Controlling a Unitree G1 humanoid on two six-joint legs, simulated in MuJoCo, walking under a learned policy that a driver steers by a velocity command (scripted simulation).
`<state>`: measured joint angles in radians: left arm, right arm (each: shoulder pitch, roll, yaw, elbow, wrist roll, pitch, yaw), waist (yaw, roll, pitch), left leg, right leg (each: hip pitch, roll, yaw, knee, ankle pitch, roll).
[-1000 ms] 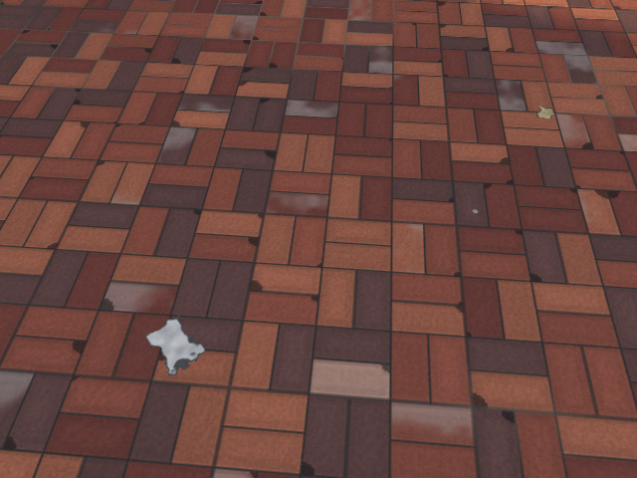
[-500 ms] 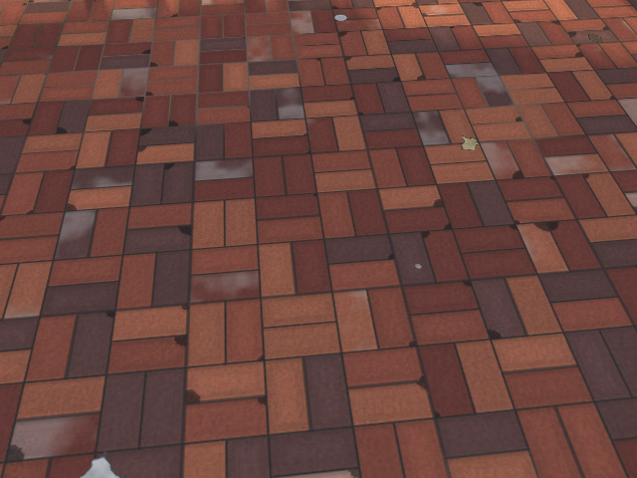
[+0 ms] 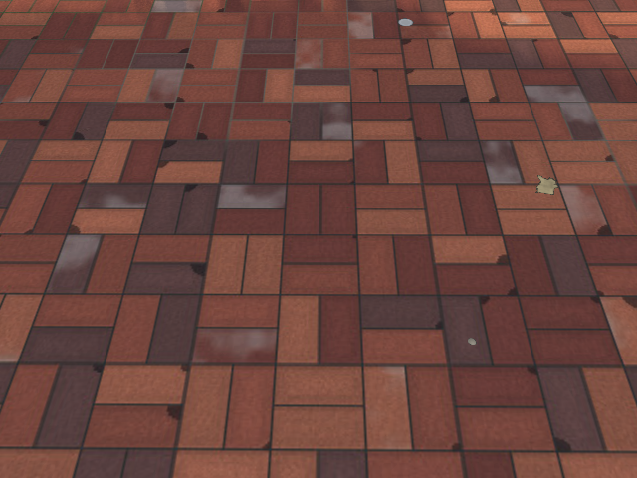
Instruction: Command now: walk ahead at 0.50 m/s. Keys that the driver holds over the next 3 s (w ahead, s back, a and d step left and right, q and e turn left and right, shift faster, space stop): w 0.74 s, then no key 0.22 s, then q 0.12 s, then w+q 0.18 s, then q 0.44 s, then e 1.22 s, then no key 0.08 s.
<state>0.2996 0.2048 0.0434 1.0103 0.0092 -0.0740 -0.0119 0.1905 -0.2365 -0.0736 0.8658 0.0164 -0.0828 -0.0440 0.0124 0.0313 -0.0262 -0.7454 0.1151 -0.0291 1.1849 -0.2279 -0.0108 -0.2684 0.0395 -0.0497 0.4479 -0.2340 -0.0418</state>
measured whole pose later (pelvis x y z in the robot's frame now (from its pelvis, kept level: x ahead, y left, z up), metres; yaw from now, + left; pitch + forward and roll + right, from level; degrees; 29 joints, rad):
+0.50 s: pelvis +0.26 +0.07 +0.01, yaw +1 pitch +3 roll +0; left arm 0.11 0.27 0.08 0.92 -0.01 -0.06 0.02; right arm 0.36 -0.22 -0.07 0.95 0.00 -0.09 0.00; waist -0.05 -0.03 -0.03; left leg -0.16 -0.04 0.05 0.28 -0.18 0.07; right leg -0.70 -0.11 0.04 0.89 -0.08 -0.03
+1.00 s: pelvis +0.51 +0.00 +0.01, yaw +1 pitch +2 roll +0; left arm 0.16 0.22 0.05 0.98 0.03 -0.07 -0.02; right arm 0.18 -0.25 -0.08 0.94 0.01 -0.06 -0.04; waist 0.01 0.04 0.05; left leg -0.55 0.08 -0.04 1.01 -0.36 -0.02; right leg -0.28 0.04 -0.07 0.36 -0.11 -0.08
